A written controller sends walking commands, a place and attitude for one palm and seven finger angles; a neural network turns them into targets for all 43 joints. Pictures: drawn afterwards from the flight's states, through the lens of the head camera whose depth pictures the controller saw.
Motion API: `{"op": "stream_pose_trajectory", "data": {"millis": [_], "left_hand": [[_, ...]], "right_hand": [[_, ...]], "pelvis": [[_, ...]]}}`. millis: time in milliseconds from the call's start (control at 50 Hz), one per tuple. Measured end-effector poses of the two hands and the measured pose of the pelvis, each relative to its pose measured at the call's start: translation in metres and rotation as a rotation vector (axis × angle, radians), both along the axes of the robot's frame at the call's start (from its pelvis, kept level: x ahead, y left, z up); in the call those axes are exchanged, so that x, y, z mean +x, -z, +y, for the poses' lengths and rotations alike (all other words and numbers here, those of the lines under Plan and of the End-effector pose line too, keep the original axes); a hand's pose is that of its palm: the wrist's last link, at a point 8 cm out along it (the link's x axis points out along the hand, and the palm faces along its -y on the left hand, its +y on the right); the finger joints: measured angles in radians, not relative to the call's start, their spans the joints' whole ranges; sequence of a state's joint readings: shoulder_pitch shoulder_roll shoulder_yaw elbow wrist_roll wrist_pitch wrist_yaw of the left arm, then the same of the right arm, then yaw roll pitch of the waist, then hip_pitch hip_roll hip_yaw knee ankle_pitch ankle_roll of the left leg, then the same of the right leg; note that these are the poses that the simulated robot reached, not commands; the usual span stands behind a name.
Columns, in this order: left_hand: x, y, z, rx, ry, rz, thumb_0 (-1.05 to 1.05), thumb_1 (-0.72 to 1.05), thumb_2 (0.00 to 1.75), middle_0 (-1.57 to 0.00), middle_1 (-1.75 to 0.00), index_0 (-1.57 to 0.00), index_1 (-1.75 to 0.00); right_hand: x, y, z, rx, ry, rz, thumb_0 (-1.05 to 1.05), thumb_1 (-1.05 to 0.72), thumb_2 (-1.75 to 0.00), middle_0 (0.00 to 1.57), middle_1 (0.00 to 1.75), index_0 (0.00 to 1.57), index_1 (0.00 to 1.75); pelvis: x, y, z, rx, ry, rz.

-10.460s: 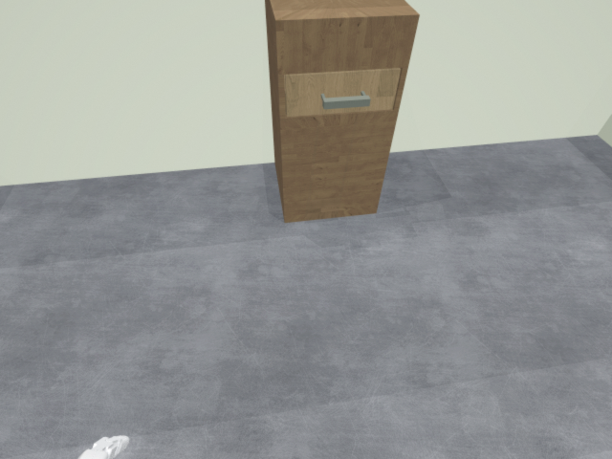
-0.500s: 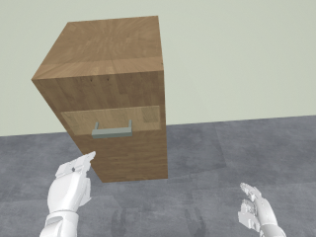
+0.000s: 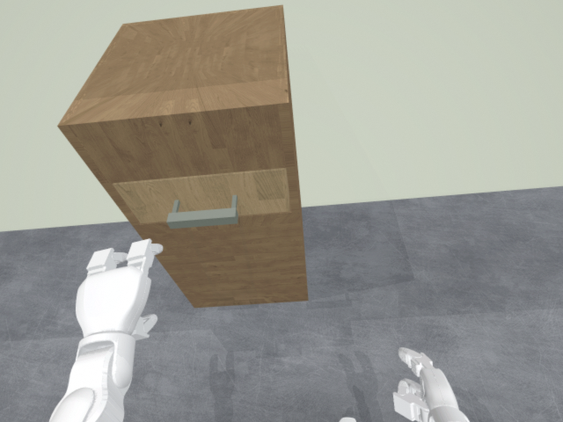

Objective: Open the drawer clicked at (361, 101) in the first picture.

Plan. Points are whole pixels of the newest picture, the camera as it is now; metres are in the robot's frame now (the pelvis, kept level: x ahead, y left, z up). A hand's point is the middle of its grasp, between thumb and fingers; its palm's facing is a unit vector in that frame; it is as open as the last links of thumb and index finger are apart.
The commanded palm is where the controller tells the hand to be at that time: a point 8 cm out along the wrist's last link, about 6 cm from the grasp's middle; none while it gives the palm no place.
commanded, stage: raise the hand with hooked fingers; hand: left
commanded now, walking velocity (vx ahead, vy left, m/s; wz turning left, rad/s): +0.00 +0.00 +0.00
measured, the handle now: (204, 210) +0.56 +0.25 -0.12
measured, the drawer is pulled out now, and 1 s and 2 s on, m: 0.00 0.00 0.00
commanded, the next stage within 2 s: move the hooked fingers above the handle in 1.08 s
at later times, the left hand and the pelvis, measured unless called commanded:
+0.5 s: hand (98, 258) +0.31 +0.28 +0.09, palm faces +0.12 -0.07 -0.99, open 13.5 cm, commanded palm +0.27 +0.29 +0.14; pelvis +0.01 +0.05 +0.02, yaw +1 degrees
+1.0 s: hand (91, 239) +0.33 +0.30 +0.09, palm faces +0.01 -0.09 -1.00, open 13.8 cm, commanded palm +0.31 +0.31 +0.16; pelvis +0.03 +0.06 +0.03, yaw +2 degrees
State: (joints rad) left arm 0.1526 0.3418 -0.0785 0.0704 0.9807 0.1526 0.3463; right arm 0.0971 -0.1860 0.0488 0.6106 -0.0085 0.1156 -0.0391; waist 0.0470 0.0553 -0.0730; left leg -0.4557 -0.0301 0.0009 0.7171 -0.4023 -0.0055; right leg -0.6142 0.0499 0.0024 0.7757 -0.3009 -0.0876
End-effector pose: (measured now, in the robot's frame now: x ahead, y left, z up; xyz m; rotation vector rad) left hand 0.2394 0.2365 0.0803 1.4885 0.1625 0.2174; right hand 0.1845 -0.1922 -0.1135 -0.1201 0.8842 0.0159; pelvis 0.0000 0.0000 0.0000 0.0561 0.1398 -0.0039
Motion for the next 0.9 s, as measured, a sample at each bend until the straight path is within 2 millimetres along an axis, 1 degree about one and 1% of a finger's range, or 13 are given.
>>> {"op": "stream_pose_trajectory", "data": {"millis": [60,120,160,220,260,320,460,540,600,680,780,840,900], "left_hand": [[0.0,0.001,-0.004,-0.036,0.052,0.056,0.0,0.07,0.55,-0.28,-0.83,-0.28,-0.83],[-0.007,0.004,-0.001,-0.048,0.092,0.069,0.0,0.0,0.52,-0.28,-0.87,-0.28,-0.88],[-0.011,0.003,0.005,-0.04,0.104,0.049,0.0,-0.04,0.5,-0.29,-0.9,-0.29,-0.91],[-0.012,-0.004,0.018,-0.014,0.1,-0.014,0.0,-0.11,0.47,-0.3,-0.95,-0.29,-0.95],[-0.009,-0.011,0.028,0.004,0.083,-0.056,0.0,-0.16,0.45,-0.3,-0.98,-0.3,-0.98],[0.002,-0.023,0.041,0.017,0.051,-0.098,0.0,-0.23,0.42,-0.31,-1.02,-0.3,-1.03],[0.033,-0.051,0.046,0.001,0.053,-0.089,0.0,-0.38,0.35,-0.31,-1.12,-0.31,-1.13],[0.045,-0.062,0.05,0.005,0.068,-0.07,0.0,-0.44,0.33,-0.32,-1.16,-0.32,-1.16],[0.054,-0.066,0.06,0.011,0.06,-0.049,0.0,-0.46,0.32,-0.32,-1.18,-0.32,-1.18],[0.064,-0.073,0.073,0.018,0.052,-0.029,0.0,-0.48,0.31,-0.32,-1.19,-0.32,-1.19],[0.073,-0.084,0.08,0.017,0.079,-0.023,0.0,-0.48,0.31,-0.32,-1.19,-0.32,-1.2],[0.075,-0.081,0.079,-0.003,0.099,-0.004,0.0,-0.49,0.31,-0.32,-1.19,-0.32,-1.2],[0.076,-0.071,0.077,-0.017,0.119,0.027,0.0,-0.49,0.3,-0.32,-1.2,-0.32,-1.2]], "right_hand": [[-0.021,-0.003,-0.019,-0.054,0.05,0.037,0.01,-0.9,-0.9,0.21,0.3,0.21,0.3],[-0.034,-0.008,-0.037,-0.121,0.08,0.066,0.01,-0.9,-0.9,0.21,0.3,0.21,0.3],[-0.037,-0.012,-0.045,-0.159,0.088,0.076,0.01,-0.9,-0.9,0.2,0.3,0.2,0.3],[-0.033,-0.017,-0.049,-0.196,0.088,0.069,0.01,-0.91,-0.9,0.2,0.3,0.2,0.3],[-0.024,-0.02,-0.045,-0.199,0.084,0.05,0.01,-0.91,-0.9,0.2,0.3,0.2,0.3],[-0.007,-0.025,-0.031,-0.178,0.076,0.001,0.01,-0.91,-0.9,0.2,0.3,0.2,0.3],[0.036,-0.045,0.024,-0.081,0.021,-0.118,0.01,-0.91,-0.9,0.2,0.3,0.2,0.3],[0.051,-0.054,0.052,-0.045,-0.03,-0.141,0.01,-0.9,-0.9,0.2,0.3,0.2,0.3],[0.055,-0.056,0.065,-0.039,-0.064,-0.13,0.01,-0.9,-0.9,0.2,0.3,0.2,0.3],[0.054,-0.053,0.071,-0.049,-0.089,-0.091,0.0,-0.9,-0.9,0.21,0.3,0.21,0.3],[0.046,-0.043,0.064,-0.065,-0.084,-0.028,0.0,-0.9,-0.9,0.21,0.3,0.21,0.3],[0.038,-0.038,0.057,-0.074,-0.07,0.009,0.01,-0.9,-0.9,0.21,0.3,0.21,0.3],[0.031,-0.035,0.048,-0.088,-0.058,0.043,0.01,-0.9,-0.9,0.21,0.3,0.2,0.3]], "pelvis": [[0.002,-0.006,0.005,-0.003,0.015,-0.015],[0.003,-0.009,0.011,-0.009,0.018,-0.027],[0.003,-0.01,0.015,-0.015,0.013,-0.032],[0.004,-0.011,0.022,-0.023,0.0,-0.039],[0.004,-0.012,0.026,-0.028,-0.008,-0.044],[0.005,-0.013,0.034,-0.033,-0.016,-0.055],[0.012,-0.019,0.049,-0.039,-0.014,-0.088],[0.017,-0.023,0.055,-0.043,-0.015,-0.104],[0.02,-0.025,0.057,-0.047,-0.019,-0.11],[0.024,-0.027,0.06,-0.054,-0.031,-0.112],[0.03,-0.028,0.065,-0.061,-0.039,-0.102],[0.033,-0.029,0.066,-0.062,-0.037,-0.093],[0.034,-0.029,0.066,-0.062,-0.034,-0.084]]}}
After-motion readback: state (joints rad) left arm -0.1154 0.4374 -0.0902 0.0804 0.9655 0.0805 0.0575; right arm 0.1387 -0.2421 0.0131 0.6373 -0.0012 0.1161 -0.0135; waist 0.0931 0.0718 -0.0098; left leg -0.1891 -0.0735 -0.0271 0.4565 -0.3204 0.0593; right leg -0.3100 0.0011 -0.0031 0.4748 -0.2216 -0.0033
